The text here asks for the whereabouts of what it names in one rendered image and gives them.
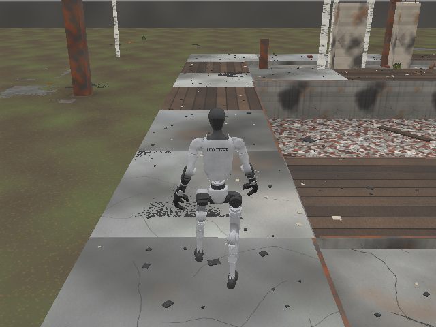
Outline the left robot shin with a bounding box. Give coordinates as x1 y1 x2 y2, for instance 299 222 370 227
196 211 205 253

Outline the right robot forearm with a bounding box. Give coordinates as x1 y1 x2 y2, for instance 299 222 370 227
245 163 257 185

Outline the robot shin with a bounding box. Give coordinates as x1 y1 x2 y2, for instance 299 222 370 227
196 211 205 253
228 233 239 279

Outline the robot left hand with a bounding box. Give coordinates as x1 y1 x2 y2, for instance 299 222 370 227
173 192 189 210

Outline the right robot upper arm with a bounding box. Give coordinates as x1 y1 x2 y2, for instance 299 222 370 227
232 137 252 174

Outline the left robot upper arm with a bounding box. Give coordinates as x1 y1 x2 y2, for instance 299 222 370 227
185 138 204 176

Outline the left robot forearm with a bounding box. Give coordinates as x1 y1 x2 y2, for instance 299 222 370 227
176 166 191 196

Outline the robot right hand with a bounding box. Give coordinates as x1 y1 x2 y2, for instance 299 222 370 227
243 183 258 196

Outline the right robot shin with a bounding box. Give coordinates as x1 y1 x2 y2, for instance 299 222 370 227
228 233 239 279

